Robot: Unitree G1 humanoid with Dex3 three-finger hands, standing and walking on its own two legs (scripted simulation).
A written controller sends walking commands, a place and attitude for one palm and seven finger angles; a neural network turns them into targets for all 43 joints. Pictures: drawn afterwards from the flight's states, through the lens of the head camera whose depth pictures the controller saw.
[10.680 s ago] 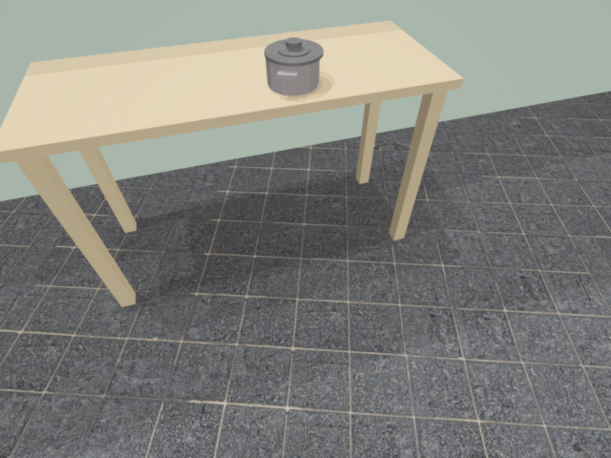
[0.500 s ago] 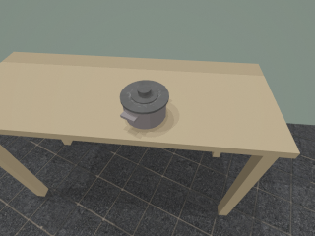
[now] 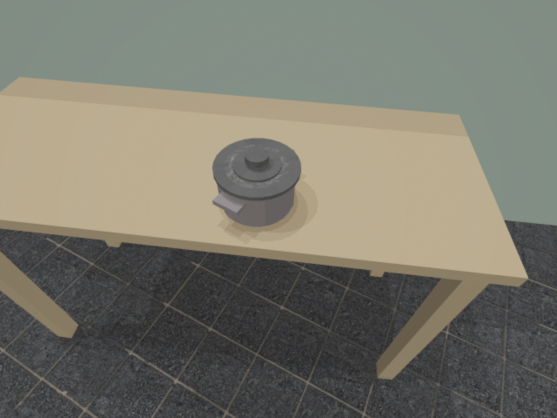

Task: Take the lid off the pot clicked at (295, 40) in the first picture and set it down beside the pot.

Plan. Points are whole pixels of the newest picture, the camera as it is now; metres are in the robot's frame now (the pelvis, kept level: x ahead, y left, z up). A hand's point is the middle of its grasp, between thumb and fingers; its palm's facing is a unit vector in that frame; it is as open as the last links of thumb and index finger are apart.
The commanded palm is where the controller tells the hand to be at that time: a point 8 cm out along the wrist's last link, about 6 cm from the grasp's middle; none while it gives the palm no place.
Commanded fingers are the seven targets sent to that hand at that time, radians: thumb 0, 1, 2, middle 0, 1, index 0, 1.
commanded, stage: lift the closed hand beside the body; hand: left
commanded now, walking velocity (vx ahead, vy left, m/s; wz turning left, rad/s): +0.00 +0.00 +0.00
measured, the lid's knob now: (256, 156) +0.51 +0.08 +0.09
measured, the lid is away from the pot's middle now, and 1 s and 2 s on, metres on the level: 0.01 0.01 0.01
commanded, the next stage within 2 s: raise the hand higher, near the body in 0.68 s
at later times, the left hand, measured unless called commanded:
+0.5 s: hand out of the picture +0.11 +0.20 -0.03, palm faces +0.26 -0.93 -0.25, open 4.1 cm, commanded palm +0.07 +0.24 +0.00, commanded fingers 0.00 0.90 0.90 -1.21 -1.40 -1.21 -1.40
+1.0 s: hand (90, 408) +0.13 +0.23 +0.03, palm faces +0.25 -0.88 -0.39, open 3.1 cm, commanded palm +0.08 +0.26 +0.07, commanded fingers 0.00 0.90 0.90 -1.30 -1.50 -1.30 -1.50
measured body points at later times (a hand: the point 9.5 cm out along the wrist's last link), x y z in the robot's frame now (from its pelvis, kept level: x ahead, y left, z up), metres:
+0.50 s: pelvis -0.01 -0.01 +0.00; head -0.03 -0.02 +0.45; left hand +0.09 +0.24 -0.02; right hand +0.23 -0.23 -0.03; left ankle -0.02 +0.10 -0.74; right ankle -0.01 -0.11 -0.74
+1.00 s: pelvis +0.00 +0.00 +0.00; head -0.01 -0.02 +0.45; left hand +0.11 +0.27 +0.06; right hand +0.17 -0.22 -0.09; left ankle -0.02 +0.10 -0.74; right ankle -0.01 -0.11 -0.74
